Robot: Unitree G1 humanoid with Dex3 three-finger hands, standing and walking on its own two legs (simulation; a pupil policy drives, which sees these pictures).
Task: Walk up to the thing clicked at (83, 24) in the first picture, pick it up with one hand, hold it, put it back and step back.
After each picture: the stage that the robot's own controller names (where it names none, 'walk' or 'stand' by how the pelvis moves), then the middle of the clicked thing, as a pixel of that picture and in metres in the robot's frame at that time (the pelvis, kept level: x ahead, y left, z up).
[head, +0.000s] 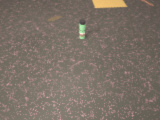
stand; (82, 29) +1.56 -0.03 -0.65
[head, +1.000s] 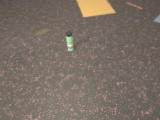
walk; (69, 41) +1.42 +0.22 -0.63
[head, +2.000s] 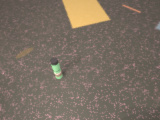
walk; (56, 68) +0.92 +0.33 -0.65
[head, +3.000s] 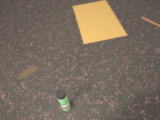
walk; (63, 100) +0.58 +0.23 -0.65
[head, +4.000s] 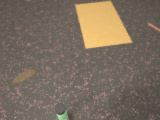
stand; (62, 114) +0.43 +0.18 -0.64
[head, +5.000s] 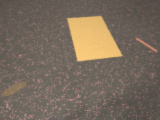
stand; out of the picture +0.40 +0.17 -0.65
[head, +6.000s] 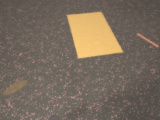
stand; out of the picture +0.40 +0.18 -0.66
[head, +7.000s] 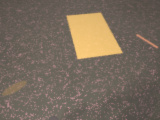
stand; out of the picture +0.40 +0.18 -0.66
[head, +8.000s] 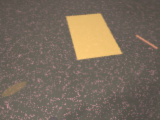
stand; out of the picture +0.39 +0.18 -0.66
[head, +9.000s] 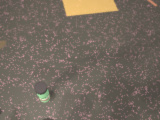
go down; (43, 92) +0.43 +0.19 -0.52
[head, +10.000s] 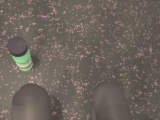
go down; (22, 56) +0.47 +0.23 -0.27
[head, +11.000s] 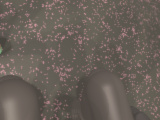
close in; out of the picture +0.45 +0.26 -0.19
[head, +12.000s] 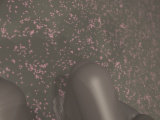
close; out of the picture +0.45 +0.29 -0.16
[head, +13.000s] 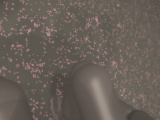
lift; out of the picture +0.42 +0.29 -0.16
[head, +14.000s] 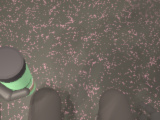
lift; (18, 77) +0.32 +0.21 -0.01
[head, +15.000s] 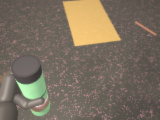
hold; (34, 90) +0.30 +0.16 +0.04
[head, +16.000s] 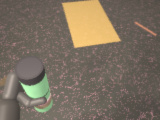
hold; (37, 88) +0.31 +0.15 +0.04
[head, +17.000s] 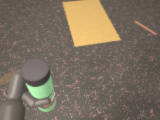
crouch; (42, 89) +0.31 +0.14 +0.04
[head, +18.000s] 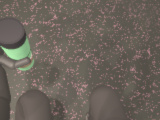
crouch; (18, 49) +0.43 +0.18 -0.05
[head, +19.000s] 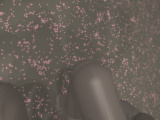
lower; out of the picture +0.42 +0.28 -0.17
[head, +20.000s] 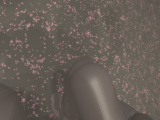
lower; out of the picture +0.44 +0.29 -0.16
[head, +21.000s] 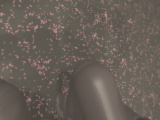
lower; out of the picture +0.42 +0.29 -0.16
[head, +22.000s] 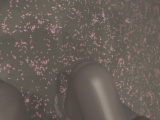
lower; out of the picture +0.42 +0.28 -0.16
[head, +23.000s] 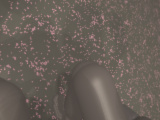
loosen; out of the picture +0.42 +0.26 -0.16
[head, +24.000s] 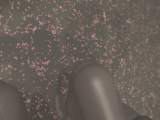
withdraw; out of the picture +0.43 +0.28 -0.17
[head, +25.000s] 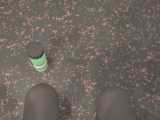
walk; (38, 58) +0.47 +0.21 -0.31
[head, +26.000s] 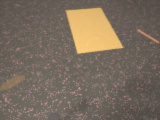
stand; out of the picture +0.40 +0.16 -0.59
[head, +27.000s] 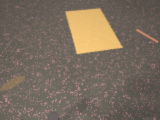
stand; out of the picture +0.41 +0.17 -0.60
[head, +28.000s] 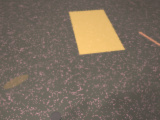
stand; out of the picture +0.41 +0.16 -0.62
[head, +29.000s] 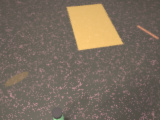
walk; (58, 118) +0.43 +0.16 -0.65
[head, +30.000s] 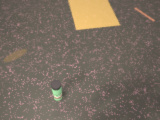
walk; (57, 90) +0.55 +0.17 -0.64
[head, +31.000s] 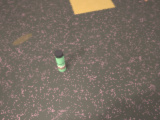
walk; (60, 61) +0.84 +0.23 -0.63
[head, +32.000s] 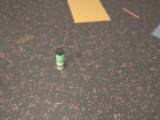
stand; (59, 59) +1.02 +0.18 -0.64
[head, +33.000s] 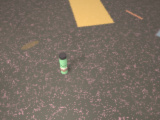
stand; (63, 63) +1.01 +0.18 -0.66
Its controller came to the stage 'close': yes
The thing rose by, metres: 0.69
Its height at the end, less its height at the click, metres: +0.00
